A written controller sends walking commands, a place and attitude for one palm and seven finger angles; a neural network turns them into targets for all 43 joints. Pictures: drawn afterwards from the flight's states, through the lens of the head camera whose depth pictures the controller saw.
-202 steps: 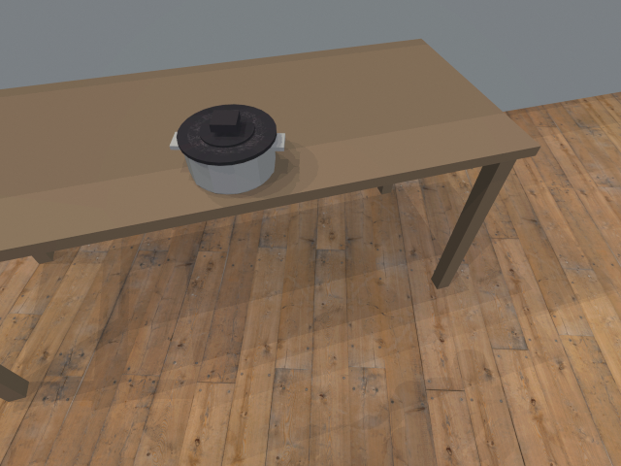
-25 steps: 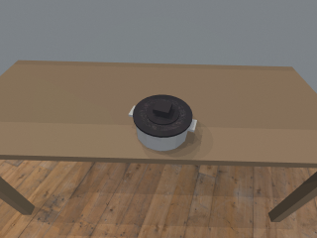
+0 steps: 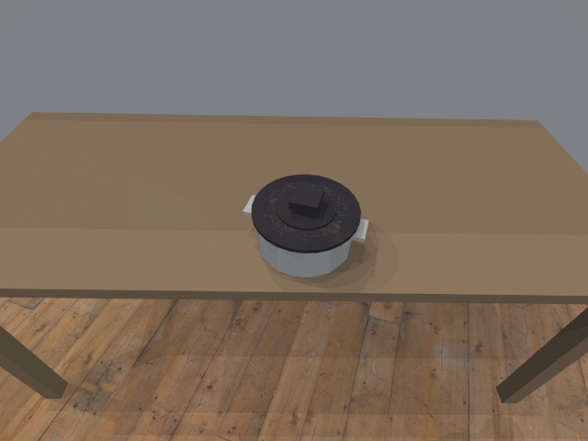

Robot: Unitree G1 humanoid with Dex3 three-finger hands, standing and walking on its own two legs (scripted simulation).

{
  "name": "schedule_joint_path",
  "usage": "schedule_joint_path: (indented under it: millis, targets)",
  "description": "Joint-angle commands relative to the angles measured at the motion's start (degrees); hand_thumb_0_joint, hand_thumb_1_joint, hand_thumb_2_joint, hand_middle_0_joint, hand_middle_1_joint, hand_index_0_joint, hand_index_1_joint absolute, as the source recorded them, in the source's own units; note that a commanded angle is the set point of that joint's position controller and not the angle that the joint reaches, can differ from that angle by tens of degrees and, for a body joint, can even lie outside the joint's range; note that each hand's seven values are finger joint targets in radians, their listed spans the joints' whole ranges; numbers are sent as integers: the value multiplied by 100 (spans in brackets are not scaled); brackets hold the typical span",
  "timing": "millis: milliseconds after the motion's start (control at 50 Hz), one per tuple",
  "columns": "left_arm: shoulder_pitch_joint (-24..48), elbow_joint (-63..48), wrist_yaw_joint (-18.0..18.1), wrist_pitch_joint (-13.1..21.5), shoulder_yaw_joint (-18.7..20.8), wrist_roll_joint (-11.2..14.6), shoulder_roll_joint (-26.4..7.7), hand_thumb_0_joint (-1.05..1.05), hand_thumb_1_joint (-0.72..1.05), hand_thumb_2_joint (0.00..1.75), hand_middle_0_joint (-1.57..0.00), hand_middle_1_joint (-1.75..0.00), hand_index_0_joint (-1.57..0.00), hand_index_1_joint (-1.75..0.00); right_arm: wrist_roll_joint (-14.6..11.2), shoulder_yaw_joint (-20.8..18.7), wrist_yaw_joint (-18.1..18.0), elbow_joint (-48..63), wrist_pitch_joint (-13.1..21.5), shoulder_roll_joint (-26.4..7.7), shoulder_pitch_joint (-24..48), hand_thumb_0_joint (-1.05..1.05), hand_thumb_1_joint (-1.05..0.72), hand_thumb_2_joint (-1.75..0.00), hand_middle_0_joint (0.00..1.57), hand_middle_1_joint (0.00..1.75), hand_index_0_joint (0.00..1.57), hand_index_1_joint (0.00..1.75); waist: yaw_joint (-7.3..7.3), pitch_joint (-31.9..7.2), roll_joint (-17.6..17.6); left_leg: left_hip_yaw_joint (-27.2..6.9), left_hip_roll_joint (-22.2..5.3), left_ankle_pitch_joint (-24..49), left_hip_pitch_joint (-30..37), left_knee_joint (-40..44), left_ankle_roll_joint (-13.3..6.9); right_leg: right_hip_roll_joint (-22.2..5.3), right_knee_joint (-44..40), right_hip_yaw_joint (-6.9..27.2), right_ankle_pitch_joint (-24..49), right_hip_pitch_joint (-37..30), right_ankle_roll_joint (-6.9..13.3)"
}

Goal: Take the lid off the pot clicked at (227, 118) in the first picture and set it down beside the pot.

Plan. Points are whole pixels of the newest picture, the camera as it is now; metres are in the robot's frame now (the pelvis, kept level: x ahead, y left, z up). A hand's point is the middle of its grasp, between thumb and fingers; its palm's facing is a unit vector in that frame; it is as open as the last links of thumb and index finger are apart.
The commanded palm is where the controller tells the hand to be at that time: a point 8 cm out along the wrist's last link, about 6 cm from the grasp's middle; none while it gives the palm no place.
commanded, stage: look again from close up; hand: left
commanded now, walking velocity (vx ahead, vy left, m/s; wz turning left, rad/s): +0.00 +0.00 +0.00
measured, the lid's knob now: (306, 199) +0.53 +0.01 +0.03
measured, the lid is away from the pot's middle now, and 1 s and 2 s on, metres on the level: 0.00 0.00 0.00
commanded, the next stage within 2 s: shuffle to correct the standing spot in 1.38 s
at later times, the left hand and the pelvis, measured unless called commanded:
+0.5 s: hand out of the picture +0.00 +0.14 -0.18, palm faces +0.04 -0.99 -0.13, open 7.4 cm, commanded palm none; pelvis +0.03 +0.00 +0.00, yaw +0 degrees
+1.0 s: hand out of the picture +0.03 +0.14 -0.18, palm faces +0.02 -0.99 -0.13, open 7.4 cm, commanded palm none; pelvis +0.06 -0.01 +0.00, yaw +0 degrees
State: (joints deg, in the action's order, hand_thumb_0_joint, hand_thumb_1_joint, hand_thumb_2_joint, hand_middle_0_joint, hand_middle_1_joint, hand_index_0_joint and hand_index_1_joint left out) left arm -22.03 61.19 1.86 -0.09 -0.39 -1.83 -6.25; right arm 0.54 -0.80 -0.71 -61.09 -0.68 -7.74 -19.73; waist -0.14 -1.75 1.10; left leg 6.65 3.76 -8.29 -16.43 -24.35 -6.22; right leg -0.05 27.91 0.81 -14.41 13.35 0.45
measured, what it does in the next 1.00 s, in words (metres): shifts its weight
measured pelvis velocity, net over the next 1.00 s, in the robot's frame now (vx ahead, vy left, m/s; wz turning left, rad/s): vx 0.06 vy -0.01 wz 0.00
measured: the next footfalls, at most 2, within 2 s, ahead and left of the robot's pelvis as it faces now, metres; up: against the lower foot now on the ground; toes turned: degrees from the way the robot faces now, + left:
none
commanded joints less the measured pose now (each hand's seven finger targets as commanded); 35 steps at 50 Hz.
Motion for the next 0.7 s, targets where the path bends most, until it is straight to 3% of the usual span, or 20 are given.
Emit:
schedule_joint_path:
  millis: [0,60,120,240,320,440,560,680]
  targets:
    - [-500,-126,49,60,85,26,-411,0,90,90,-20,-30,-20,-30,12,-126,-60,255,142,-568,-174,0,-90,-90,20,30,20,30,-1,742,6,-1531,-1047,-2159,-76,1115,258,-324,-572,443,-830,748,321]
    - [-544,-86,46,69,74,18,-389,0,90,90,-20,-30,-20,-30,3,-129,-57,250,147,-546,-157,0,-90,-90,20,30,20,30,-20,767,-187,-1480,-1034,-2122,-135,1056,249,-353,-649,452,-836,716,309]
    - [-552,-26,49,108,59,36,-373,0,90,90,-20,-30,-20,-30,-2,-102,-67,198,199,-508,-204,0,-90,-90,20,30,20,30,2,556,-79,-1493,-1042,-1769,107,1007,239,-390,-620,472,-491,638,316]
    - [-553,77,54,132,21,44,-359,0,90,90,-20,-30,-20,-30,-23,-66,-82,105,245,-464,-209,0,-90,-90,20,30,20,30,-12,584,-138,-1473,-1072,-1357,185,960,203,-414,-646,417,-23,453,296]
    - [-541,152,68,137,2,50,-332,0,90,90,-20,-30,-20,-30,-22,-52,-97,31,272,-486,-209,0,-90,-90,20,30,20,30,1,511,4,-1422,-1080,-1080,356,944,212,-449,-613,408,156,391,284]
    - [-461,209,79,152,-16,65,-347,0,90,90,-20,-30,-20,-30,-37,-14,-117,-63,296,-408,-236,0,-90,-90,20,30,20,30,-7,523,-197,-1302,-1042,-416,452,744,187,-497,-696,382,474,211,265]
    - [-397,227,87,139,-28,74,-321,0,90,90,-20,-30,-20,-30,-29,-2,-125,-132,282,-419,-202,0,-90,-90,20,30,20,30,-6,664,-205,-1254,-1019,-397,447,708,206,-520,-744,423,444,210,268]
    - [-367,214,98,159,-33,90,-338,0,90,90,-20,-30,-20,-30,-28,8,-134,-180,304,-400,-235,0,-90,-90,20,30,20,30,2,470,-219,-1168,-1004,105,670,550,205,-565,-742,434,697,72,270]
